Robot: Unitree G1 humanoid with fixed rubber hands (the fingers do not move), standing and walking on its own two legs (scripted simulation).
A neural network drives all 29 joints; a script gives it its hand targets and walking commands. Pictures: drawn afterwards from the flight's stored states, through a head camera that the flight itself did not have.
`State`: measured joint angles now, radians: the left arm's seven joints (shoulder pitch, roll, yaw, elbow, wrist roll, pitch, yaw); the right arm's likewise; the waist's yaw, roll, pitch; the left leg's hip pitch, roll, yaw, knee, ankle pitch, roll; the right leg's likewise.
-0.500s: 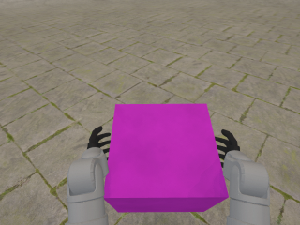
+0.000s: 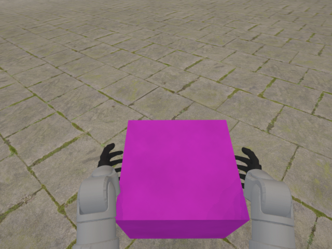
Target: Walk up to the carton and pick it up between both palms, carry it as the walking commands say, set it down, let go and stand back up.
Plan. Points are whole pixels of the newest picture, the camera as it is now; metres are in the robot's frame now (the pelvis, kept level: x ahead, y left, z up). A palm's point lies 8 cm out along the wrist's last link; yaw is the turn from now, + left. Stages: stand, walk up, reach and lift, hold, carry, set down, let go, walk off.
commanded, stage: carry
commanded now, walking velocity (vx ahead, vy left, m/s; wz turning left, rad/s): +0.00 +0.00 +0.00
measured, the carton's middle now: (177, 180) +0.31 +0.01 +0.01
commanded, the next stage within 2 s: none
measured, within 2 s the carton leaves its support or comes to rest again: neither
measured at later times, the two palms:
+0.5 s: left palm (108, 172) +0.28 +0.17 +0.09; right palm (251, 177) +0.28 -0.16 +0.07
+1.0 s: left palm (118, 159) +0.30 +0.15 +0.10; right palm (257, 170) +0.30 -0.18 +0.07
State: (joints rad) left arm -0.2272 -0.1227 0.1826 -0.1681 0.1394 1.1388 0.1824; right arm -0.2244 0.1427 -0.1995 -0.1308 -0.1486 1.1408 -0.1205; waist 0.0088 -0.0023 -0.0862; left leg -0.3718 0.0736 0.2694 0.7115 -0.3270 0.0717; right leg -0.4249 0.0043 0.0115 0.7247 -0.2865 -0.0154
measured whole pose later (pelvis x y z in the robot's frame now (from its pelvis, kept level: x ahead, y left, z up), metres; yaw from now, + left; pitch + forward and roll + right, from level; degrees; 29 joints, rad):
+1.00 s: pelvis +0.02 -0.02 +0.01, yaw -1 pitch +1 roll +1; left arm -0.22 -0.09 0.16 -0.15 0.14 1.09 0.15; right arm -0.22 0.14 -0.19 -0.14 -0.14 1.12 -0.13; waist 0.01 0.06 -0.09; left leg -0.34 0.09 0.27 0.67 -0.34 0.05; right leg -0.40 0.00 -0.01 0.71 -0.34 -0.02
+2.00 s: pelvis +0.46 -0.10 +0.03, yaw +0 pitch +4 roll +4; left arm -0.23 -0.12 0.15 -0.25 0.11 1.19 0.21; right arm -0.23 0.12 -0.19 -0.24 -0.13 1.20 -0.13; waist 0.01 -0.01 -0.02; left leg -0.59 0.10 0.22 0.87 -0.44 -0.05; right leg -0.15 0.01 -0.06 0.45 -0.37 -0.10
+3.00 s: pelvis +1.18 -0.17 -0.01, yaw -3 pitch +2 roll +3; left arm -0.23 -0.14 0.19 -0.33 0.11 1.19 0.20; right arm -0.24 0.14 -0.18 -0.31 -0.13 1.19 -0.14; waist 0.01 -0.01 -0.08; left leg -0.51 0.07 0.19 0.62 -0.14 -0.02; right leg 0.17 -0.02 -0.08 0.40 -0.57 -0.05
